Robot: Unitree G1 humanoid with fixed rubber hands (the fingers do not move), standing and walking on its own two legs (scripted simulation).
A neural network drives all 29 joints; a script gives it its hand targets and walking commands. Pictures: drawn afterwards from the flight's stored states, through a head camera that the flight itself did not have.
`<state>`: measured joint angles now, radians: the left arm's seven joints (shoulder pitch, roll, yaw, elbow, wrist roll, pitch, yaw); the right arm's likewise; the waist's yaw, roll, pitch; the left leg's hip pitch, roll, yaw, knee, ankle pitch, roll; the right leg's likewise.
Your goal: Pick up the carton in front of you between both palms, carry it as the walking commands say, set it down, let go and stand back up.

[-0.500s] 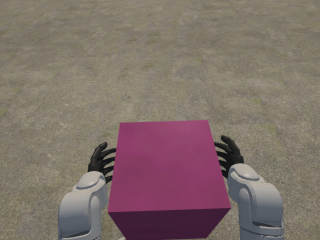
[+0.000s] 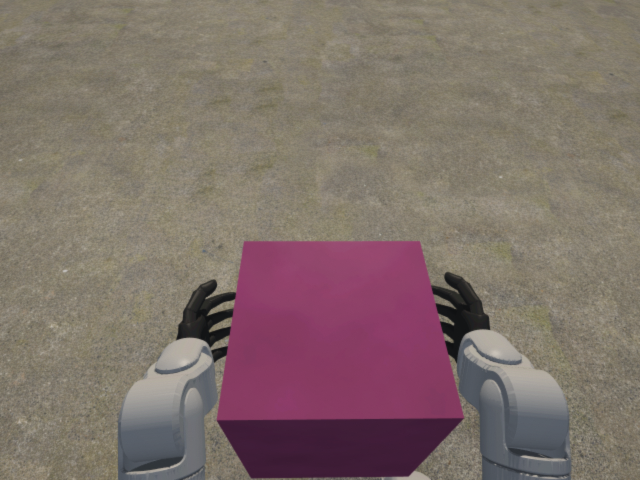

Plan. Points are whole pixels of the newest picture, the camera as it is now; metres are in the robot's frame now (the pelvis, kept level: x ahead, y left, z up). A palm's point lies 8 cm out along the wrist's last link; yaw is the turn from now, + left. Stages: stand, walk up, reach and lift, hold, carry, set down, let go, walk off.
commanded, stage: carry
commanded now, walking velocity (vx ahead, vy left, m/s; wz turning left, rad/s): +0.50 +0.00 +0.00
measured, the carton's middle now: (331, 365) +0.26 +0.00 +0.00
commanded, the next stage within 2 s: none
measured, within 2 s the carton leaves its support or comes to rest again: neither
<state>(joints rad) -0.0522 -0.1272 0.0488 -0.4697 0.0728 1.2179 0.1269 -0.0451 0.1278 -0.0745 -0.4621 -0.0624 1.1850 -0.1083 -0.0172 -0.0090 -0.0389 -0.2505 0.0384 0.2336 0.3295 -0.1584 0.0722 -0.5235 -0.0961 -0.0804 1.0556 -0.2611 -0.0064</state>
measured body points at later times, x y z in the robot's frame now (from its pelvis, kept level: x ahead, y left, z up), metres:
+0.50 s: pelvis +0.34 -0.05 +0.00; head +0.36 -0.07 +0.45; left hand +0.58 +0.12 +0.06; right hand +0.61 -0.18 +0.06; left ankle +0.29 +0.09 -0.66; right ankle +0.36 -0.12 -0.75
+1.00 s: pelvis +0.61 +0.00 -0.01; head +0.64 +0.01 +0.44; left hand +0.87 +0.15 +0.06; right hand +0.88 -0.15 +0.07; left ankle +0.66 +0.08 -0.75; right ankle +0.59 -0.14 -0.74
